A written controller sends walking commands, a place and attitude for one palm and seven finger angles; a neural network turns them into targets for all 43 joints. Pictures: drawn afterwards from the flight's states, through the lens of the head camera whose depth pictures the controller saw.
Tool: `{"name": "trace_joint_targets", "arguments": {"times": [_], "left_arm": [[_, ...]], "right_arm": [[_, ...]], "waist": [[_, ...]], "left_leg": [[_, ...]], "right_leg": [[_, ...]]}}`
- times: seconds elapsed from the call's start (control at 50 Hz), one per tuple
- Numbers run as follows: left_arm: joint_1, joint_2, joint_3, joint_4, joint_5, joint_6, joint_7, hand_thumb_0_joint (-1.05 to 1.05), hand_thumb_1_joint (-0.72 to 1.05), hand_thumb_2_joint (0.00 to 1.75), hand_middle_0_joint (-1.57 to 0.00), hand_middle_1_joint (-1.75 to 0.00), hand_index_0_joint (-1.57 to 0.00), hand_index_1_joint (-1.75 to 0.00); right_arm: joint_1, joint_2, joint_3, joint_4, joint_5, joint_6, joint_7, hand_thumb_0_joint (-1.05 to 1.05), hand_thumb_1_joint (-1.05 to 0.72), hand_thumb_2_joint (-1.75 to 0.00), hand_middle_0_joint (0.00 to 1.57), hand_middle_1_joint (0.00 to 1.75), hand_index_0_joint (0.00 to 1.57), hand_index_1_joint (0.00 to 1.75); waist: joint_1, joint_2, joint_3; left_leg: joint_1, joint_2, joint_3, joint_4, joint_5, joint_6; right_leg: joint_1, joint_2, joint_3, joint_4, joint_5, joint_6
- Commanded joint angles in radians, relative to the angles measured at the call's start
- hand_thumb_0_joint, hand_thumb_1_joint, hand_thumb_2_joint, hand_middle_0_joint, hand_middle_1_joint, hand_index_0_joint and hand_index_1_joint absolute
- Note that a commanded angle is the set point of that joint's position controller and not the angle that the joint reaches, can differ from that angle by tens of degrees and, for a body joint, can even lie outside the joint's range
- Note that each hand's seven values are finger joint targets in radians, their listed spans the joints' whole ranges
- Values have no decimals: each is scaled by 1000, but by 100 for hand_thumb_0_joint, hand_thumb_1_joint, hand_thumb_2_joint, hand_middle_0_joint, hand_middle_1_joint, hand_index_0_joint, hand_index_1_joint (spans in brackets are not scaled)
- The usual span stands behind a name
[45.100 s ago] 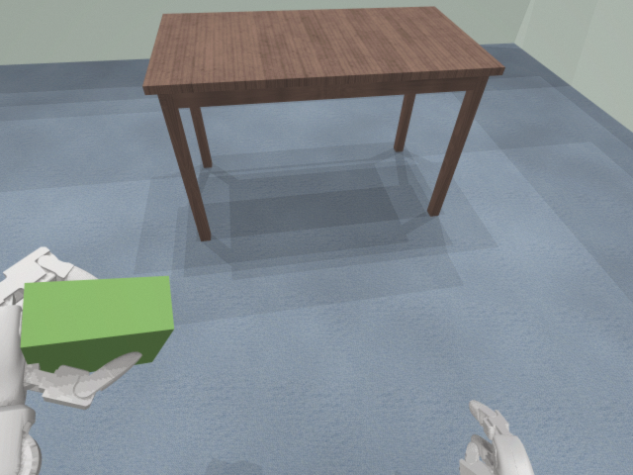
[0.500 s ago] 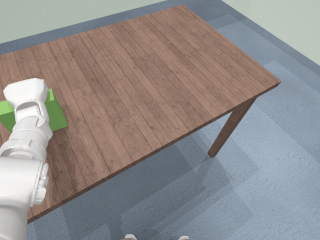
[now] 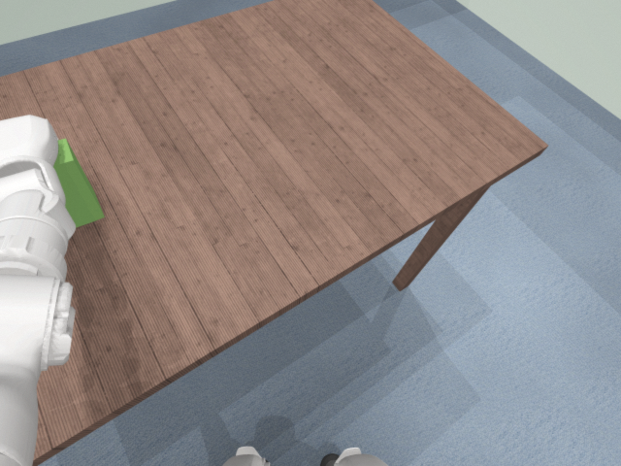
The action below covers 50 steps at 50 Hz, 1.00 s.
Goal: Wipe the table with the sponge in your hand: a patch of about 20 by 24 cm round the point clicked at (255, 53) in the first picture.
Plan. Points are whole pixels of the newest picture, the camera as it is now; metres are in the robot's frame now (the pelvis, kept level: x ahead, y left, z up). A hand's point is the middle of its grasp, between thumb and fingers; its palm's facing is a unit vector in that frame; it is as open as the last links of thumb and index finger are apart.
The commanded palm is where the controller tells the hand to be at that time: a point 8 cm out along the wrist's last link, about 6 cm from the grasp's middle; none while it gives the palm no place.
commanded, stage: wipe back along the third lane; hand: left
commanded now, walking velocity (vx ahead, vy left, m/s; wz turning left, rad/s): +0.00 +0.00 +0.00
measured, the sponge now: (40, 204) +0.46 +0.34 +0.01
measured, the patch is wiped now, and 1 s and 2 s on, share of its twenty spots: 0.85 0.85 0.90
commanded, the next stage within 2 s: slide back across to the middle lane in 1.70 s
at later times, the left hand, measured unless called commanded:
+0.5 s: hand (43, 215) +0.42 +0.31 +0.04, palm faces -0.05 -0.01 -1.00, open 9.6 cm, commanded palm +0.39 +0.28 +0.07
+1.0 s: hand (57, 251) +0.38 +0.28 +0.04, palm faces -0.07 +0.00 -1.00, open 9.6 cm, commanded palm +0.34 +0.25 +0.07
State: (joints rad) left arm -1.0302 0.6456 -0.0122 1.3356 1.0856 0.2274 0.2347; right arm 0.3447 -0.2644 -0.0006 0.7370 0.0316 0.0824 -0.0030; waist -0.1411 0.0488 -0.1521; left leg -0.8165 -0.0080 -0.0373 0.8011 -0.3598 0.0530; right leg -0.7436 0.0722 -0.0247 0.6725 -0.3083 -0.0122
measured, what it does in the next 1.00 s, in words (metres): stands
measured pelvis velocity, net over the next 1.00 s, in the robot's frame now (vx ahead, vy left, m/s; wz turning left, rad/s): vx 0.01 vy -0.01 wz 0.04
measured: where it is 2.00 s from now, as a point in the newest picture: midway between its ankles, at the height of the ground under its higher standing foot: outside the picture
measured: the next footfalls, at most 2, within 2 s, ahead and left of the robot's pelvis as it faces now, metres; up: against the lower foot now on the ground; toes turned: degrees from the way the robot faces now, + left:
none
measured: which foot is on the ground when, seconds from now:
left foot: down 0.00-1.00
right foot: down 0.00-1.00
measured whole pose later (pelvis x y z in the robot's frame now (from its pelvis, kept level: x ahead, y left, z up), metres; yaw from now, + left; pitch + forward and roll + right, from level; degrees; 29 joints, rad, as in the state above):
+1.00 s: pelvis +0.01 -0.01 +0.02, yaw +2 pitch +10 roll -2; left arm -0.51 0.36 -0.17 0.82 0.98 0.39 0.31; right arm 0.22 -0.25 -0.01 0.70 0.07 0.20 -0.01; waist 0.00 0.06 -0.15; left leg -0.49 -0.03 -0.04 0.64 -0.33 0.05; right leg -0.43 0.05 -0.02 0.56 -0.30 -0.02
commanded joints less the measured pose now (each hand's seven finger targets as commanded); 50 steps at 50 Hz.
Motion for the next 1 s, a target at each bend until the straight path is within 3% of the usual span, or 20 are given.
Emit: {"name": "trace_joint_targets", "arguments": {"times": [0.0,0.14,0.18,0.24,0.28,0.36,0.38,0.42,0.44,0.48,0.58,0.62,0.68,0.72,0.76,0.78,0.86,0.88,0.94,0.98], "left_arm": [[-119,123,-1,-141,-1,-20,2,0,10,130,-120,-160,-120,-160],[71,28,-20,-216,-82,1,20,0,10,130,-120,-160,-120,-160],[99,25,-8,-253,-87,12,27,0,10,130,-120,-160,-120,-160],[121,-69,-84,-294,-91,38,28,0,10,130,-120,-160,-120,-160],[183,-62,-55,-323,-100,53,28,0,10,130,-120,-160,-120,-160],[291,-170,-117,-419,-118,82,25,0,10,130,-120,-160,-120,-160],[316,-143,-77,-429,-126,88,26,0,10,130,-120,-160,-120,-160],[316,-168,-106,-458,-119,106,27,0,10,130,-120,-160,-120,-160],[330,-194,-123,-479,-125,116,29,0,10,130,-120,-160,-120,-160],[335,-156,-85,-514,-126,131,34,0,10,130,-120,-160,-120,-160],[298,-158,-96,-528,-127,168,38,0,10,130,-120,-160,-120,-160],[244,-212,-157,-522,-115,171,33,0,10,130,-120,-160,-120,-160],[264,-167,-118,-520,-108,168,27,0,10,130,-120,-160,-120,-160],[233,-218,-170,-522,-96,159,23,0,10,130,-120,-160,-120,-160],[293,-214,-162,-518,-92,152,20,0,10,130,-120,-160,-120,-160],[295,-201,-142,-529,-93,146,21,0,10,130,-120,-160,-120,-160],[332,-273,-198,-543,-106,135,26,0,10,130,-120,-160,-120,-160],[347,-233,-146,-548,-113,132,30,0,10,130,-120,-160,-120,-160],[377,-265,-178,-577,-126,134,36,0,10,130,-120,-160,-120,-160],[429,-202,-113,-576,-137,142,40,0,10,130,-120,-160,-120,-160]], "right_arm": [[135,-171,-66,-53,-4,4,4,0,-90,-90,20,30,20,30],[70,-164,-69,-64,19,24,16,0,-90,-90,20,30,20,30],[45,-164,-71,-66,24,27,18,0,-90,-90,20,30,20,30],[14,-154,-69,-74,29,32,24,0,-90,-90,20,30,20,30],[-11,-155,-71,-80,31,36,27,0,-90,-90,20,30,20,30],[-56,-144,-75,-112,30,50,33,0,-90,-90,20,30,20,30],[-69,-147,-75,-111,32,54,32,0,-90,-90,20,30,20,30],[-86,-148,-74,-118,30,66,29,0,-90,-90,20,30,20,30],[-101,-143,-73,-127,32,69,30,0,-90,-90,20,30,20,30],[-132,-146,-68,-133,34,77,24,0,-90,-90,20,30,20,30],[-175,-138,-52,-142,39,91,10,0,-90,-90,20,30,20,30],[-180,-130,-49,-143,39,94,4,0,-90,-90,20,30,20,30],[-193,-133,-45,-149,39,96,-4,0,-90,-90,20,30,20,30],[-190,-125,-45,-149,36,96,-9,0,-90,-90,20,30,20,30],[-191,-127,-44,-157,36,95,-9,0,-90,-90,20,30,20,30],[-203,-130,-45,-156,34,93,-11,0,-90,-90,20,30,20,30],[-206,-121,-46,-164,38,88,-8,0,-90,-90,20,30,20,30],[-214,-127,-48,-159,37,86,-10,0,-90,-90,20,30,20,30],[-215,-125,-49,-164,40,82,-8,0,-90,-90,20,30,20,30],[-229,-132,-47,-160,43,80,-10,0,-90,-90,20,30,20,30]], "waist": [[36,55,-428],[62,-27,-301],[78,-5,-285],[70,12,-240],[91,18,-248],[103,-22,-284],[115,-37,-285],[104,-76,-261],[107,-71,-250],[124,-57,-250],[122,-47,-177],[100,-39,-152],[122,-25,-172],[104,-30,-173],[119,-44,-197],[130,-13,-199],[118,-68,-176],[134,-66,-181],[127,-98,-183],[152,-101,-182]], "left_leg": [[399,37,-33,-52,474,-7],[369,32,-18,-107,462,-2],[394,37,-26,-124,500,-5],[438,40,-30,-137,524,-9],[470,46,-40,-143,596,-13],[526,49,-47,-142,673,-22],[534,54,-53,-145,705,-24],[529,50,-53,-150,681,-24],[529,47,-47,-156,668,-23],[532,44,-49,-169,662,-27],[507,24,-41,-209,519,-29],[516,21,-45,-216,468,-30],[511,14,-47,-230,422,-31],[523,13,-45,-227,397,-30],[509,7,-43,-225,385,-27],[509,7,-39,-226,386,-28],[485,2,-33,-225,347,-20],[487,7,-36,-226,358,-19],[471,-2,-22,-224,338,-12],[449,-6,-21,-232,327,-11]], "right_leg": [[161,19,-16,-46,304,-44],[259,9,-12,-89,357,-38],[268,5,-13,-93,363,-45],[248,6,-22,-107,343,-44],[266,3,-21,-111,366,-50],[303,1,-27,-114,402,-43],[314,-2,-23,-114,418,-46],[321,-4,-25,-117,419,-42],[328,-7,-28,-123,420,-41],[347,-9,-23,-126,420,-48],[356,-11,-27,-148,353,-56],[327,-11,-35,-155,304,-58],[351,-10,-26,-160,275,-68],[334,-10,-32,-161,253,-66],[358,-9,-26,-160,257,-69],[357,-8,-18,-161,259,-73],[363,-9,-19,-165,258,-67],[370,-8,-12,-165,268,-71],[403,-13,-9,-169,300,-64],[437,-15,9,-174,315,-66]]}}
